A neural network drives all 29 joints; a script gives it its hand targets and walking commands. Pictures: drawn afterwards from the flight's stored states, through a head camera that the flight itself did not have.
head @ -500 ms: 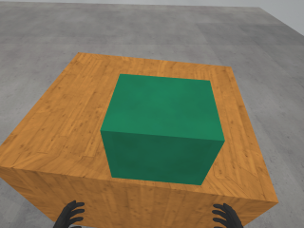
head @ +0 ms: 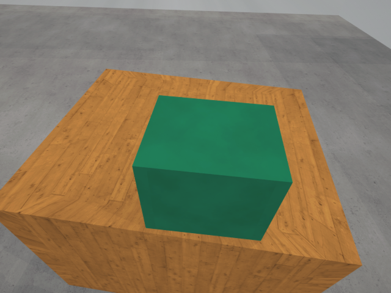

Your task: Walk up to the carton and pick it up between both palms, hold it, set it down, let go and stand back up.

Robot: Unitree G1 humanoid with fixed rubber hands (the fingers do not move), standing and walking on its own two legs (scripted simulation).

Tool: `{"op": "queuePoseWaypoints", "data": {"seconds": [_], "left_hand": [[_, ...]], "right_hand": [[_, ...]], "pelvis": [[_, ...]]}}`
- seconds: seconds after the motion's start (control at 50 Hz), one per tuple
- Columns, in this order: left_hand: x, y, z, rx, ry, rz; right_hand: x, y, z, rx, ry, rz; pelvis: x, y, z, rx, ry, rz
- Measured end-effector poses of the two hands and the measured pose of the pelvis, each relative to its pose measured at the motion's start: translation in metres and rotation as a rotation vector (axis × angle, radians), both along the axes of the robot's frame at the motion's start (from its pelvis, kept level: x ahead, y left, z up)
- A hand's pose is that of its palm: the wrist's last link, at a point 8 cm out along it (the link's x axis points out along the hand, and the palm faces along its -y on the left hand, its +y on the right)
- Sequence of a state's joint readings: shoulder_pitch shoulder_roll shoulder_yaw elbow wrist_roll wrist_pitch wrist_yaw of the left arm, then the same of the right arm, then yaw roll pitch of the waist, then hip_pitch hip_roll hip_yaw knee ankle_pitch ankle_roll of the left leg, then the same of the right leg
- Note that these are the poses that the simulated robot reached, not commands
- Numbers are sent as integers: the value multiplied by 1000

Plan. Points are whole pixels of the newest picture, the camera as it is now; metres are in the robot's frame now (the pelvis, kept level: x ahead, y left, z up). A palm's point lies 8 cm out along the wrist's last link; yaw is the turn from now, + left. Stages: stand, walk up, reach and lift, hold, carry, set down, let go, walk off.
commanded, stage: stand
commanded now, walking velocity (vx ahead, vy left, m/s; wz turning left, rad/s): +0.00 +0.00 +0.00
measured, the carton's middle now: (209, 167) +0.43 -0.03 +0.02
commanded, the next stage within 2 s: none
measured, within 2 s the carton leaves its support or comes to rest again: neither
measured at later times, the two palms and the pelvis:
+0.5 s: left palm out of the picture -0.04 +0.21 -0.14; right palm out of the picture -0.01 -0.22 -0.14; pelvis -0.01 +0.00 +0.00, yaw +2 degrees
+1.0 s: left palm out of the picture -0.09 +0.17 -0.15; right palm out of the picture -0.08 -0.21 -0.15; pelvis -0.02 -0.02 +0.00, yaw +2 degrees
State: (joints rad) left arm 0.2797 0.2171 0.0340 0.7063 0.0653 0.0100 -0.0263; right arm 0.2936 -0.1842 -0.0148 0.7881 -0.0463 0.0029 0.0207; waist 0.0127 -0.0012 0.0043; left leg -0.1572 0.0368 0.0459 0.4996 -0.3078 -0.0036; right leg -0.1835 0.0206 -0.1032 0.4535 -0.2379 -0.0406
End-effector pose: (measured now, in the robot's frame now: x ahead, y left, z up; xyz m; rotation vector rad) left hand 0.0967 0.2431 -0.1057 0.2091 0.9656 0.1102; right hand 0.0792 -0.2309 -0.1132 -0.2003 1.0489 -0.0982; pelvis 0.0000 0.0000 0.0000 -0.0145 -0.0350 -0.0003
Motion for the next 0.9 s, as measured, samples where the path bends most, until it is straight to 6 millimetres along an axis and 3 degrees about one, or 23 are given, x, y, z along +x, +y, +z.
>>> {"op": "queuePoseWaypoints", "data": {"seconds": [0.14,0.3,0.68,0.9], "left_hand": [[-58,1,-19,-17,161,83],[-102,-9,-28,-34,282,141],[-165,-50,-40,-95,461,194],[-187,-69,-44,-124,543,194]], "right_hand": [[-39,-6,-11,-10,115,-25],[-64,-1,-18,8,184,-39],[-119,23,-34,72,347,-64],[-150,21,-32,72,431,-78]], "pelvis": [[1,0,0,3,6,12],[-2,-1,3,5,4,26],[-14,-9,4,11,-18,35],[-21,-17,2,10,-4,37]]}}
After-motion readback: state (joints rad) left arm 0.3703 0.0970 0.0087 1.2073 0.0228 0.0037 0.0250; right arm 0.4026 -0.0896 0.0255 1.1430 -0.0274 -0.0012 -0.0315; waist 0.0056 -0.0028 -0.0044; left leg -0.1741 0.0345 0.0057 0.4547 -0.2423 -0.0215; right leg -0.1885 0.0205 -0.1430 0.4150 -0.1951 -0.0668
